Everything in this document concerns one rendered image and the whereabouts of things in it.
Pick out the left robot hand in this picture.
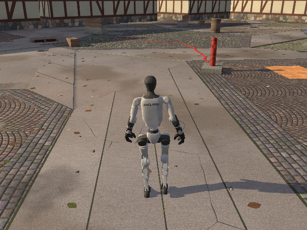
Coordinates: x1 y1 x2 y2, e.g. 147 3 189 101
125 132 136 142

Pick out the right robot hand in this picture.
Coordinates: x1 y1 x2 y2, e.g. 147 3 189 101
174 133 185 145

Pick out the robot left upper arm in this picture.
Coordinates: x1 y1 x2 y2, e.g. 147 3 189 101
129 97 142 123

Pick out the right robot thigh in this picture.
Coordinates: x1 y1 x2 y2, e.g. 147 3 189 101
160 133 170 163

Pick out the right robot forearm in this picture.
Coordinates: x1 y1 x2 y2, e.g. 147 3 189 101
172 115 183 134

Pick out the left robot forearm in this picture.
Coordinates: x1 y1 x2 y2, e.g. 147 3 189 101
126 117 134 134

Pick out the robot right upper arm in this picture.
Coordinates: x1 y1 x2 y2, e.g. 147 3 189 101
161 96 176 122

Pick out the robot torso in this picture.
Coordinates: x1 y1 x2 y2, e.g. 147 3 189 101
141 96 163 144

